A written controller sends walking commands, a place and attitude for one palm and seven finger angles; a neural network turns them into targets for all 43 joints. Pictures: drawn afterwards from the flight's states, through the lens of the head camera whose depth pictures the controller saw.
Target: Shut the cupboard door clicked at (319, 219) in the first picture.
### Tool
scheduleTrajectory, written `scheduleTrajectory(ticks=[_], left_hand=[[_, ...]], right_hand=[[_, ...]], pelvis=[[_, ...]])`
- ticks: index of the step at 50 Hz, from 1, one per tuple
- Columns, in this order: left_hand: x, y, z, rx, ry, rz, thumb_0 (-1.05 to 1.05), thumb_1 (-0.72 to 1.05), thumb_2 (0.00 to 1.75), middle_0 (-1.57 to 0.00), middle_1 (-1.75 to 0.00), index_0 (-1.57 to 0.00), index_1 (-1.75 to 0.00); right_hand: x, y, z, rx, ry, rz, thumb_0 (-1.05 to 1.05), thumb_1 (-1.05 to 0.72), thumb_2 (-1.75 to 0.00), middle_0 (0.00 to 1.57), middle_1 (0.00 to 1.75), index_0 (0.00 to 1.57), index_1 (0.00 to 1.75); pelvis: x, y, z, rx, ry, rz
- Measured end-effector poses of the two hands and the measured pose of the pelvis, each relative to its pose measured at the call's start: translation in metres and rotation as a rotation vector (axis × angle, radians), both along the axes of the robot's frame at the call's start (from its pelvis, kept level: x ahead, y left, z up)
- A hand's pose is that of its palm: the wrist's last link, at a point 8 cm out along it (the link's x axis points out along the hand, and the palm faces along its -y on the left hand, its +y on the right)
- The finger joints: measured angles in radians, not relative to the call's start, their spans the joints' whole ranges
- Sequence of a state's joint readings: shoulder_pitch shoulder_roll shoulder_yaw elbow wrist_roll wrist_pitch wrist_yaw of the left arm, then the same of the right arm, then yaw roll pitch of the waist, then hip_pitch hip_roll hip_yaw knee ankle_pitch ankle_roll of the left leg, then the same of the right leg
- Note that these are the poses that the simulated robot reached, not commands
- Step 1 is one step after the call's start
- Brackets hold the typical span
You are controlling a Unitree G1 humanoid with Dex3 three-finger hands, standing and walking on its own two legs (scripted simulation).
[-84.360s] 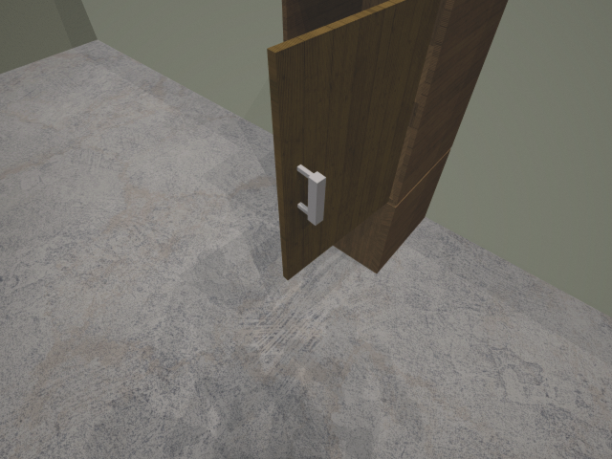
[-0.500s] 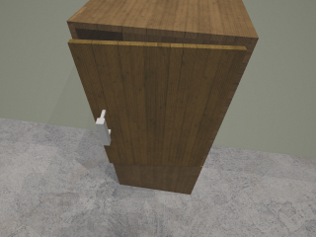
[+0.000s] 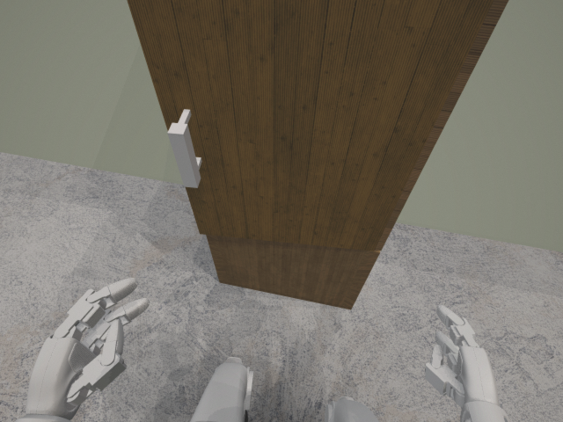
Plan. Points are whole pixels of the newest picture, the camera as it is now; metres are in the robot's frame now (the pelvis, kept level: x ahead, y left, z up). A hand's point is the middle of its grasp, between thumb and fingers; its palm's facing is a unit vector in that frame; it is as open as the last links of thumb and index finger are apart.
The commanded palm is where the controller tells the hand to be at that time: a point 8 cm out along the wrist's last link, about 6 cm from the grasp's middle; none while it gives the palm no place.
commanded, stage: raise the hand and make a fist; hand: left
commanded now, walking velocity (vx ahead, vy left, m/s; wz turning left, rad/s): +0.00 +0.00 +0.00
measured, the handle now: (189, 149) +0.50 +0.22 +0.08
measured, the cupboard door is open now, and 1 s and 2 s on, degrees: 6 6 6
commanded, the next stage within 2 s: bring the fist close to the handle in 1.50 s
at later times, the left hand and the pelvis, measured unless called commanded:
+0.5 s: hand (115, 328) +0.21 +0.23 +0.06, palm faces +0.03 -1.00 -0.03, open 3.8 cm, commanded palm +0.18 +0.27 +0.07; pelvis +0.00 +0.03 +0.01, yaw +0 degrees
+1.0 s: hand (121, 316) +0.22 +0.22 +0.07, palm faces +0.02 -1.00 -0.03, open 3.1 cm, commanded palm +0.20 +0.27 +0.08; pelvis +0.00 +0.03 +0.02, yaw +0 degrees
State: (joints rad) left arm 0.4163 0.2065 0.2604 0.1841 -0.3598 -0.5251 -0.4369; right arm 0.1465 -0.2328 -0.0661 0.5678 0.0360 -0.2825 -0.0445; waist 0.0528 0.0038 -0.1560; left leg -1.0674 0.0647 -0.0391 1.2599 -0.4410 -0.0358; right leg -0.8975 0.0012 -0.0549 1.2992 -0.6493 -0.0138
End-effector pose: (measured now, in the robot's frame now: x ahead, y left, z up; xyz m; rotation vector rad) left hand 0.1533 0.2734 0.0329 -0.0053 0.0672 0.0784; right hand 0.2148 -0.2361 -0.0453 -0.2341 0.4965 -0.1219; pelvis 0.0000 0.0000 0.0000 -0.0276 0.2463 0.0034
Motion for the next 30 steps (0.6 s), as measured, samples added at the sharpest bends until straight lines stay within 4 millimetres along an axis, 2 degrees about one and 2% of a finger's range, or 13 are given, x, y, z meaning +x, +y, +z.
scheduleTrajectory(ticks=[3,8,13,18,23,30], left_hand=[[-0.005,0.002,0.006,0.026,-0.038,0.016,0.02,0.9,0.9,-0.47,-0.59,-0.46,-0.59],[0.017,-0.004,0.022,0.034,-0.096,-0.067,0.02,0.9,0.9,-0.55,-0.69,-0.55,-0.69],[0.037,-0.007,0.023,0.005,-0.018,-0.103,0.02,0.9,0.9,-0.65,-0.79,-0.65,-0.79],[0.037,0.002,0.028,0.02,0.008,-0.054,0.02,0.9,0.9,-0.74,-0.89,-0.74,-0.89],[0.033,0.008,0.028,0.031,-0.025,-0.037,0.02,0.9,0.9,-0.83,-0.99,-0.83,-0.99],[0.034,0.006,0.029,0.027,-0.039,-0.062,0.02,0.9,0.9,-0.96,-1.13,-0.95,-1.13]], right_hand=[[-0.004,0.011,-0.01,-0.006,0.01,0.019,0.01,-0.9,-0.9,0.2,0.3,0.2,0.3],[-0.023,0.029,-0.021,0.011,0.062,0.012,0.02,-0.9,-0.9,0.2,0.3,0.2,0.3],[-0.048,0.037,-0.019,0.042,0.122,-0.045,0.02,-0.9,-0.9,0.2,0.3,0.21,0.3],[-0.065,0.035,-0.012,0.029,0.163,-0.079,0.02,-0.9,-0.9,0.21,0.3,0.21,0.3],[-0.066,0.031,-0.009,-0.016,0.181,-0.066,0.02,-0.9,-0.9,0.2,0.3,0.21,0.3],[-0.049,0.035,-0.002,-0.038,0.148,-0.04,0.02,-0.9,-0.9,0.2,0.3,0.2,0.3]], pelvis=[[-0.005,0.002,-0.007,-0.019,-0.002,0.009],[-0.01,0.008,-0.009,-0.042,-0.002,0.016],[-0.009,0.016,0.002,-0.045,0.001,0.007],[-0.005,0.024,0.011,-0.043,0.005,-0.002],[-0.004,0.031,0.01,-0.048,0.012,0.003],[-0.004,0.036,0.008,-0.056,0.008,0.009]])
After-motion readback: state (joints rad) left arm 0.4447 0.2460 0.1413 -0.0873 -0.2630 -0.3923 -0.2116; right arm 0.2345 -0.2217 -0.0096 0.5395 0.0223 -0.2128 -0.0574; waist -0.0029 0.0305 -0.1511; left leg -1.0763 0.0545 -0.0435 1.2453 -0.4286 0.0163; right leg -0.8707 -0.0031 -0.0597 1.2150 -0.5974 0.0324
